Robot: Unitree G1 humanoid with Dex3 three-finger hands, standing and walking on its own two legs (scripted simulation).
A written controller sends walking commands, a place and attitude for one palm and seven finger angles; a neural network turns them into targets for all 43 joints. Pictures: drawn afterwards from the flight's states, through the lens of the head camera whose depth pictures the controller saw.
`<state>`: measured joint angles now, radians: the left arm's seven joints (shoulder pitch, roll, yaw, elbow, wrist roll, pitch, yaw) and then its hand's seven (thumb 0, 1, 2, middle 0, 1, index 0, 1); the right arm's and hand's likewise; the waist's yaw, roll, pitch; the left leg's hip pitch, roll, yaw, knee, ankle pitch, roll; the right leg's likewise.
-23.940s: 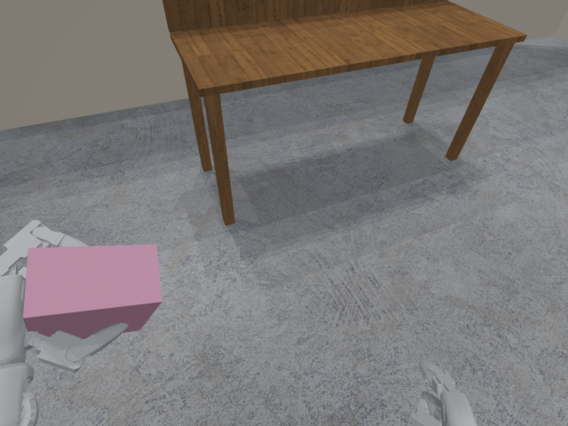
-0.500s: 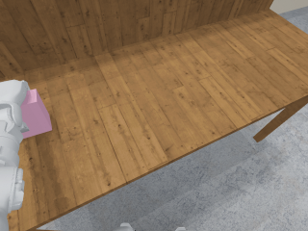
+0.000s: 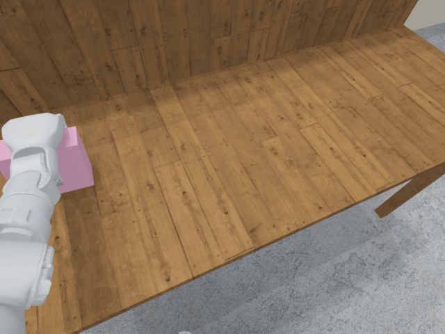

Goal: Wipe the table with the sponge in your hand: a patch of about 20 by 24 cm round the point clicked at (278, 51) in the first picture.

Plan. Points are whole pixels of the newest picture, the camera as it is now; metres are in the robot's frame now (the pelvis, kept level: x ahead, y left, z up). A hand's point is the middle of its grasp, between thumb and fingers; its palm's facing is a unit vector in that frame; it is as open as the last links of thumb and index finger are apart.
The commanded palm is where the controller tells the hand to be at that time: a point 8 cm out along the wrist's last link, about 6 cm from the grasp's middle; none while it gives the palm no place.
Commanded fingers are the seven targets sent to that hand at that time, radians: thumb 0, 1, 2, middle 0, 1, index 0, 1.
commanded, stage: slide across to the middle lane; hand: left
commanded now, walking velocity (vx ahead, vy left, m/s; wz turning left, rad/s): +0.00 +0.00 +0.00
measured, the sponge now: (53, 170) +0.41 +0.35 +0.00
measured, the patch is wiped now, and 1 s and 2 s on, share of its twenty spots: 0.40 0.50 0.55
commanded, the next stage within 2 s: wipe back along the middle lane in 0.28 s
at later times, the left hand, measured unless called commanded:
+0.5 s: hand (79, 151) +0.44 +0.29 +0.04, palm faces -0.13 +0.00 -0.99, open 10.4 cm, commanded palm +0.41 +0.26 +0.08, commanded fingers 0.00 0.10 1.30 -1.20 -1.60 -1.20 -1.60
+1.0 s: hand (89, 168) +0.40 +0.26 +0.03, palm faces -0.08 +0.00 -1.00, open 10.5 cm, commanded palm +0.36 +0.24 +0.06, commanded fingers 0.00 0.10 1.30 -1.20 -1.60 -1.20 -1.60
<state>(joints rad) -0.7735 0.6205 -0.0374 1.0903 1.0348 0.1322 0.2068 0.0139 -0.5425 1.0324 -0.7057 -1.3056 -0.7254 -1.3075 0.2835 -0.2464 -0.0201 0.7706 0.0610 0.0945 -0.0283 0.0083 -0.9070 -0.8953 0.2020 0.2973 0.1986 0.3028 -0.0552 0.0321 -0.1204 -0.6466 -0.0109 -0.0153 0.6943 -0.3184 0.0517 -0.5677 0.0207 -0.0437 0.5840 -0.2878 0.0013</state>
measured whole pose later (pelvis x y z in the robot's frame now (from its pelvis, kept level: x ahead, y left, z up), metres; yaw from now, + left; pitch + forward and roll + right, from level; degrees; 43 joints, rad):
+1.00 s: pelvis +0.01 -0.02 +0.01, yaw +0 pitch +11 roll -2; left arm -0.58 0.40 -0.10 0.91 1.01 0.29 0.30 0.00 -0.52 1.03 -0.68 -1.32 -0.70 -1.32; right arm 0.20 -0.25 -0.02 0.72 0.07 0.16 -0.02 0.01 -0.91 -0.90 0.20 0.30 0.20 0.30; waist -0.02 0.04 -0.14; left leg -0.51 0.00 0.00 0.61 -0.30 0.03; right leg -0.45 0.03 -0.03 0.54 -0.29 -0.01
